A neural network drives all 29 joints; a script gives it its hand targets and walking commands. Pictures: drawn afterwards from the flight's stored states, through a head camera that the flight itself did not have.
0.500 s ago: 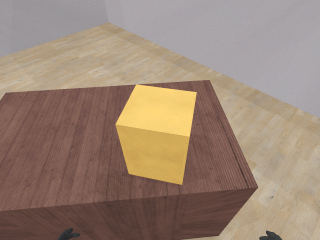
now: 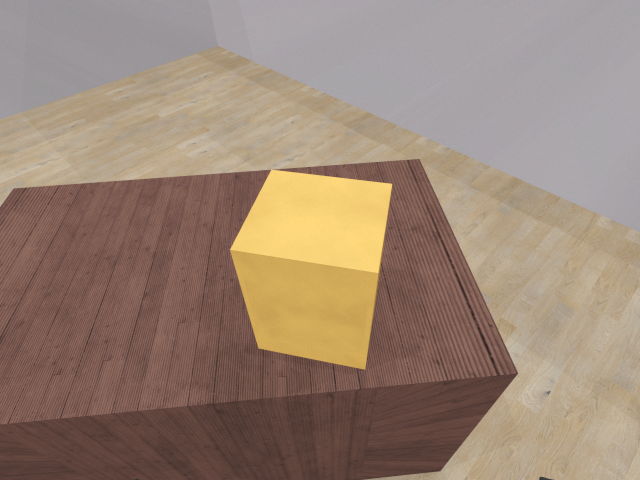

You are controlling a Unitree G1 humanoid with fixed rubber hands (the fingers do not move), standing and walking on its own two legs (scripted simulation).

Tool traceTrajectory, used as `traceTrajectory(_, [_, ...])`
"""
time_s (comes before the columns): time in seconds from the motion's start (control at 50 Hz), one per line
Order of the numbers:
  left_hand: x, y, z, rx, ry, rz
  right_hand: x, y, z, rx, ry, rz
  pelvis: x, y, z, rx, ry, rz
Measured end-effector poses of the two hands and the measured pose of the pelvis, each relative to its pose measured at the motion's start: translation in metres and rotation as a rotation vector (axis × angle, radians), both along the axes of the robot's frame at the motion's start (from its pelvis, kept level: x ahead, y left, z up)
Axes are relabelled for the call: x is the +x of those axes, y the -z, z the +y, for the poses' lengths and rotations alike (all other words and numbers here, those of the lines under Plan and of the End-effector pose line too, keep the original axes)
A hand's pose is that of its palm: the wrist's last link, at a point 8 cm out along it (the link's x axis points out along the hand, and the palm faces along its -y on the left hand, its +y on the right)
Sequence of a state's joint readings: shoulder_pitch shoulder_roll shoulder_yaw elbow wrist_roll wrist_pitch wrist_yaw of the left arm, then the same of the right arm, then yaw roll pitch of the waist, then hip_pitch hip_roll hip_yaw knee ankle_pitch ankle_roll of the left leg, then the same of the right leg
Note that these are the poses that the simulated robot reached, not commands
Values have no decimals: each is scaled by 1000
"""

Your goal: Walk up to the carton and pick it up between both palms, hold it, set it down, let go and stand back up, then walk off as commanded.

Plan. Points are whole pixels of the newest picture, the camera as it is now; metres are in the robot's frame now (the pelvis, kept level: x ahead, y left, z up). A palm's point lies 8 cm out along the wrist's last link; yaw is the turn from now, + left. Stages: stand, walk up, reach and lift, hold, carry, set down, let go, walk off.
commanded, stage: stand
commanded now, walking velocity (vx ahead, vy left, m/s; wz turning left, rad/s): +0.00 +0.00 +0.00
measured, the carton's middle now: (319, 272) +0.43 +0.03 -0.01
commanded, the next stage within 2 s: walk off in 0.42 s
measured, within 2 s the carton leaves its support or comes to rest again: neither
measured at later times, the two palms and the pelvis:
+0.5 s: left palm out of the picture +0.07 +0.30 -0.11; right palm out of the picture +0.08 -0.29 -0.11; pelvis +0.00 +0.00 +0.00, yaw +0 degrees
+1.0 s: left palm out of the picture +0.01 +0.26 -0.10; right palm out of the picture +0.04 -0.35 -0.13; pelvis -0.05 -0.05 -0.01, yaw +1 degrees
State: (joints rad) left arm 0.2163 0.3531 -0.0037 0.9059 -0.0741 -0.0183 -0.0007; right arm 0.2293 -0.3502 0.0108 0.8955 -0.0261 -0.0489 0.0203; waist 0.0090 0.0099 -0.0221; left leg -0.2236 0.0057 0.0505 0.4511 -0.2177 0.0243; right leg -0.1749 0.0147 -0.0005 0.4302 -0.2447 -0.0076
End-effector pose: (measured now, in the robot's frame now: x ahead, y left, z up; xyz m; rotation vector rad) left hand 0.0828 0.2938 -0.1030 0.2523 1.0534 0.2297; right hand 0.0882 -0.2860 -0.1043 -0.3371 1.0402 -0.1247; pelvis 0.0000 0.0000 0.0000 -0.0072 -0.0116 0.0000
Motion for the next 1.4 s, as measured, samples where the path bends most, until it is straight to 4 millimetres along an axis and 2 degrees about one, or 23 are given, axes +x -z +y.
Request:
traceTrajectory(0.66, [-11, 4, 2, 2, -13, 45, -10, 4, -3, -6, 20, 34, 0, 0, 0, 0, 0, -1])
traceTrajectory(0.76, [-17, 3, 4, 19, -8, 67, -21, 6, -8, -13, 26, 65, -8, 1, -2, 3, 0, -11])
traceTrajectory(0.9, [-42, -4, -6, 61, -24, 83, -46, 15, -30, -7, 22, 98, -31, 3, -24, 19, -28, -47])
traceTrajectory(1.0, [-71, -6, -32, 96, -45, 99, -44, 25, -60, 7, -14, 56, -53, 11, -54, 55, -21, -47])
traceTrajectory(1.08, [-104, -12, -57, 135, -63, 109, -47, 39, -87, 22, -46, 36, -78, 17, -81, 74, -17, -72])
traceTrajectory(1.16, [-127, -32, -73, 188, -85, 97, -66, 43, -106, 47, -48, 57, -98, 11, -102, 102, -16, -80])
traceTrajectory(1.24, [-134, -49, -91, 227, -63, 68, -96, 47, -128, 57, -33, 97, -119, 5, -122, 123, -18, -56])
traceTrajectory(1.32, [-138, -60, -110, 237, -31, 45, -138, 49, -152, 49, -13, 163, -141, -1, -139, 130, -37, -40])
traceTrajectory(1.4, [-137, -61, -132, 213, -13, 0, -195, 46, -179, 21, 18, 235, -165, -2, -156, 122, -56, -40])
